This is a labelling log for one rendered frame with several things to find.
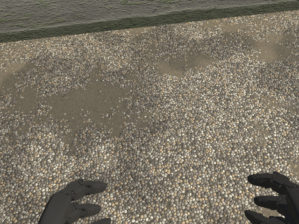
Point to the robot left hand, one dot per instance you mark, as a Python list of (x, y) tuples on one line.
[(61, 210)]

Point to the robot right hand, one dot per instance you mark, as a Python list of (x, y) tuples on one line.
[(286, 203)]

